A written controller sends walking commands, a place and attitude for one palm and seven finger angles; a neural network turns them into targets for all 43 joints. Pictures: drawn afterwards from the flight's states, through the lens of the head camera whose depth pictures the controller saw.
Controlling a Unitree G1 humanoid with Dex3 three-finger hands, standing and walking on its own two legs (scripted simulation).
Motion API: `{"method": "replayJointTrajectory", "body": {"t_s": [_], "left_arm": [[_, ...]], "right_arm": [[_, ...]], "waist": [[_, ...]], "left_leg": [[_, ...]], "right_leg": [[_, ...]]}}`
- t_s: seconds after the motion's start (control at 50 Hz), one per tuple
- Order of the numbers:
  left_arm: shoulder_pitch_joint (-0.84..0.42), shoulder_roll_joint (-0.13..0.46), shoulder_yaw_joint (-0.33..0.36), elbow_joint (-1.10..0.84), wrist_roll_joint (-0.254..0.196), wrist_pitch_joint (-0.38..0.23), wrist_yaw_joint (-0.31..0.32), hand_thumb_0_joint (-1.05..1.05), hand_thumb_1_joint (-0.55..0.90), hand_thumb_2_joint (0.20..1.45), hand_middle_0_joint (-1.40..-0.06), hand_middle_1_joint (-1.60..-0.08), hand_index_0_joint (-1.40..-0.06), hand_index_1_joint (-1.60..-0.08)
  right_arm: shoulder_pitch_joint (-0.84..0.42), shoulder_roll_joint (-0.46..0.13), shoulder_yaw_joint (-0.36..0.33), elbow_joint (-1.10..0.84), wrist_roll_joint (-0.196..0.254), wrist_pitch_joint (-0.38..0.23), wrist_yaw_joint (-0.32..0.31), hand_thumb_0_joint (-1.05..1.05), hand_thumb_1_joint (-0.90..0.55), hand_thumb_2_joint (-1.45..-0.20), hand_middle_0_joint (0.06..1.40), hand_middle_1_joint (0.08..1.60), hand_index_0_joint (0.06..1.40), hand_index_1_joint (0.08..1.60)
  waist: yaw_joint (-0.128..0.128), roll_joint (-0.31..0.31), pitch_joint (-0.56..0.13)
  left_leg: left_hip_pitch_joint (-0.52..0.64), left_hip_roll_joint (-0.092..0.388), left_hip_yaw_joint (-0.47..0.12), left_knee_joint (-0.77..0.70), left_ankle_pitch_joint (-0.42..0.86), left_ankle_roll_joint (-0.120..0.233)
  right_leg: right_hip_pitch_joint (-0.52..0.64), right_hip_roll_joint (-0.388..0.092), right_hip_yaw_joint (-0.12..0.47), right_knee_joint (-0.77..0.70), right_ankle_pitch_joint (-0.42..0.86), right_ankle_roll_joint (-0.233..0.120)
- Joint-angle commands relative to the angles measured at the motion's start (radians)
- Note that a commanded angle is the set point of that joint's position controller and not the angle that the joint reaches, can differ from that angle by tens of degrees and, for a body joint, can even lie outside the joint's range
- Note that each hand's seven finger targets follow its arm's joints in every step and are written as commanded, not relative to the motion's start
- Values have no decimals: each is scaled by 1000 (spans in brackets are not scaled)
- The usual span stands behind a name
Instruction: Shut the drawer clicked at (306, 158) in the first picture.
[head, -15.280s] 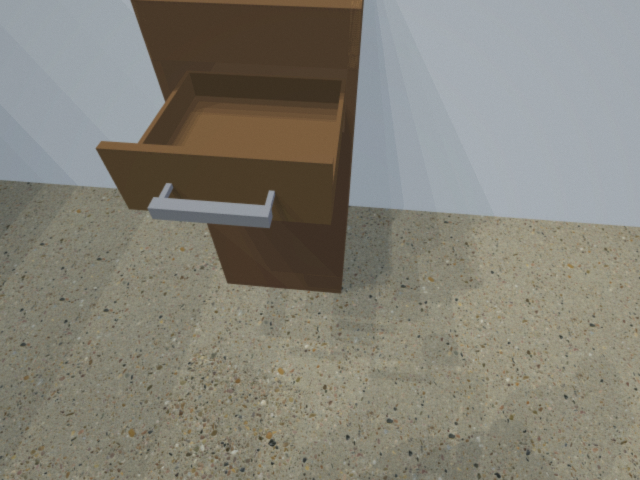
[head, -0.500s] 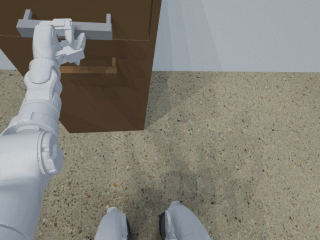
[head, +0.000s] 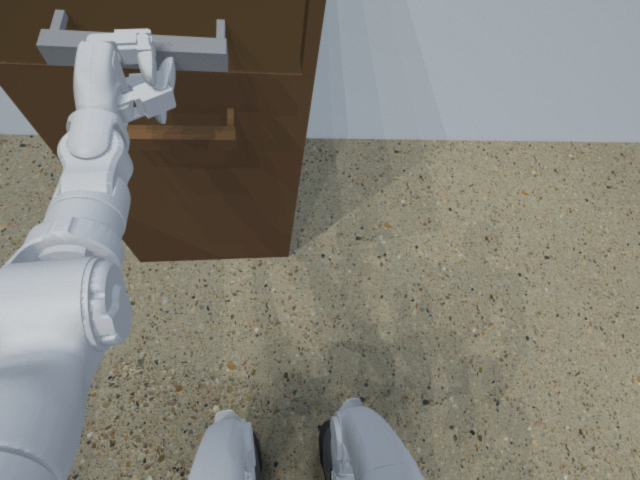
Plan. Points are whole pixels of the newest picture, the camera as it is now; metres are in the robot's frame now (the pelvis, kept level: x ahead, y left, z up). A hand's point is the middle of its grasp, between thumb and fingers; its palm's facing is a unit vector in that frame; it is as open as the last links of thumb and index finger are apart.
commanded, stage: pull the fist back off the drawer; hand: left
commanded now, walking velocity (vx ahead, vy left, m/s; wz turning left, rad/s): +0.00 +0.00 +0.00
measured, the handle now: (141, 37) +0.63 +0.14 +0.10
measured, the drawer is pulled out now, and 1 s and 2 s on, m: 0.00 0.00 0.00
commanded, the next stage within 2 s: draw the hand back to the body in 0.32 s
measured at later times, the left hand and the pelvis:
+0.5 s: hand (162, 92) +0.54 +0.12 +0.10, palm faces -0.01 -1.00 -0.02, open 3.1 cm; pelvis +0.05 -0.02 +0.02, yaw -2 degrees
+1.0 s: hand (84, 181) +0.38 +0.15 +0.17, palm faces +0.03 -0.99 -0.13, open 3.3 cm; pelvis +0.06 -0.02 +0.06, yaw +0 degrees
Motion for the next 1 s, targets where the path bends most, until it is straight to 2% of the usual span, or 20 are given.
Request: {"method": "replayJointTrajectory", "body": {"t_s": [0.0, 0.04, 0.08, 0.12, 0.16, 0.2, 0.24, 0.28, 0.34, 0.38, 0.42, 0.48, 0.52, 0.58, 0.66, 0.8, 0.9, 0.92, 0.94, 0.98], "left_arm": [[-528, 160, 48, -250, -25, -56, 24, 0, 900, 900, -1400, -1600, -1400, -1600], [-486, 163, 57, -308, -29, -67, 16, 0, 900, 900, -1400, -1600, -1400, -1600], [-412, 153, 63, -296, -42, -61, 5, 0, 900, 900, -1400, -1600, -1400, -1600], [-370, 164, 68, -323, -41, -71, -2, 0, 900, 900, -1400, -1600, -1400, -1600], [-319, 155, 73, -336, -47, -73, -2, 0, 900, 900, -1400, -1600, -1400, -1600], [-250, 165, 95, -387, -56, -86, -3, 0, 900, 900, -1400, -1600, -1400, -1600], [-229, 134, 74, -404, -57, -87, -7, 0, 900, 900, -1400, -1600, -1400, -1600], [-212, 174, 104, -392, -58, -85, -7, 0, 900, 900, -1400, -1600, -1400, -1600], [-191, 109, 60, -429, -63, -97, -21, 0, 900, 900, -1400, -1600, -1400, -1600], [-158, 111, 74, -426, -79, -94, -28, 0, 900, 900, -1400, -1600, -1400, -1600], [-92, 146, 105, -488, -83, -97, -38, 0, 900, 900, -1400, -1600, -1400, -1600], [120, 95, 76, -683, -122, -74, -63, 0, 900, 900, -1400, -1600, -1400, -1600], [248, 61, 51, -775, -151, -39, -80, 0, 900, 900, -1400, -1600, -1400, -1600], [381, 24, 32, -883, -189, 23, -83, 0, 900, 900, -1400, -1600, -1400, -1600], [461, -28, -24, -1039, -208, 55, -85, 0, 900, 900, -1400, -1600, -1400, -1600], [615, -29, -36, -1209, -233, 98, -118, 0, 900, 900, -1400, -1600, -1400, -1600], [729, -17, -16, -1231, -251, 177, -144, 0, 900, 900, -1400, -1600, -1400, -1600], [736, 12, -77, -1355, -146, 180, -35, 0, 900, 900, -1400, -1600, -1400, -1600], [806, -38, -93, -1348, -133, 202, 22, 0, 900, 900, -1400, -1600, -1400, -1600], [863, -43, -102, -1397, -106, 233, 87, 0, 900, 900, -1400, -1600, -1400, -1600]], "right_arm": [[185, -204, -80, -41, 2, 3, -6, 0, -900, -900, 200, 300, 200, 300], [175, -195, -83, -56, 6, 13, -4, 0, -900, -900, 200, 300, 200, 300], [162, -190, -86, -63, 15, 25, -3, 0, -900, -900, 200, 300, 200, 300], [155, -186, -84, -75, 20, 36, -3, 0, -900, -900, 200, 300, 200, 300], [146, -182, -89, -82, 23, 45, -3, 0, -900, -900, 200, 300, 200, 300], [140, -177, -92, -98, 26, 53, -1, 0, -900, -900, 200, 300, 200, 300], [129, -167, -95, -99, 30, 63, 0, 0, -900, -900, 200, 300, 200, 300], [129, -168, -96, -96, 34, 71, -3, 0, -900, -900, 200, 300, 200, 300], [120, -158, -101, -98, 39, 77, -3, 0, -900, -900, 200, 300, 200, 300], [116, -157, -105, -93, 41, 81, -4, 0, -900, -900, 200, 300, 200, 300], [113, -158, -108, -108, 46, 85, -5, 0, -900, -900, 200, 300, 200, 300], [70, -140, -114, -158, 62, 84, 0, 0, -900, -900, 200, 300, 200, 300], [46, -134, -116, -178, 79, 79, 1, 0, -900, -900, 200, 300, 200, 300], [1, -132, -117, -198, 93, 70, -5, 0, -900, -900, 200, 300, 200, 300], [-56, -123, -109, -207, 100, 43, -18, 0, -900, -900, 200, 300, 200, 300], [-161, -118, -95, -230, 107, -5, -42, 0, -900, -900, 200, 300, 200, 300], [-243, -120, -76, -258, 115, -29, -56, 0, -900, -900, 200, 300, 200, 300], [-317, -91, -77, -263, 110, -10, -74, 0, -900, -900, 200, 300, 200, 300], [-320, -85, -73, -268, 104, -6, -84, 0, -900, -900, 200, 300, 200, 300], [-337, -82, -63, -261, 102, 3, -95, 0, -900, -900, 200, 300, 200, 300]], "waist": [[-46, 141, -472], [-19, 151, -524], [-12, 89, -491], [7, 110, -485], [16, 74, -472], [47, 86, -509], [44, 86, -502], [45, 32, -460], [49, 68, -483], [50, 38, -487], [87, 67, -544], [139, 84, -622], [152, 60, -577], [154, -16, -475], [151, 15, -394], [172, 24, -351], [198, -17, -227], [243, -9, -191], [227, -24, -146], [235, -16, -136]], "left_leg": [[533, 1, -128, -171, 83, -20], [553, -3, -109, -167, 148, -21], [511, -5, -85, -165, 152, -15], [521, -6, -77, -173, 189, -17], [509, -7, -67, -175, 198, -14], [537, -11, -54, -176, 266, -14], [541, -12, -42, -174, 298, -15], [482, -15, -27, -177, 284, -10], [543, -16, -25, -174, 354, -14], [537, -18, -18, -172, 383, -12], [576, -20, -14, -179, 453, -14], [663, -20, 0, -209, 580, -14], [675, -15, 7, -234, 633, -10], [647, -18, 25, -284, 555, -4], [720, -18, 18, -324, 551, -4], [804, -22, 5, -372, 540, -6], [770, -32, 5, -430, 392, -7], [822, -33, 20, -486, 364, -11], [837, -30, 19, -513, 327, -12], [870, -23, 13, -552, 333, -13]], "right_leg": [[38, 62, 40, -136, 46, -29], [98, 64, 45, -142, 79, -29], [141, 68, 50, -158, 86, -24], [165, 68, 51, -157, 114, -27], [194, 69, 55, -164, 129, -24], [248, 71, 58, -157, 195, -27], [263, 71, 62, -159, 241, -23], [315, 70, 74, -169, 267, -18], [312, 70, 72, -163, 329, -20], [349, 69, 77, -166, 376, -17], [395, 67, 80, -157, 443, -21], [522, 66, 82, -183, 575, -22], [564, 63, 78, -204, 635, -19], [622, 60, 71, -249, 645, -10], [615, 56, 64, -287, 607, -10], [667, 43, 59, -327, 579, -16], [679, 36, 55, -373, 482, -18], [698, 12, 94, -439, 411, -24], [697, 10, 89, -465, 371, -21], [745, 7, 86, -491, 365, -24]]}}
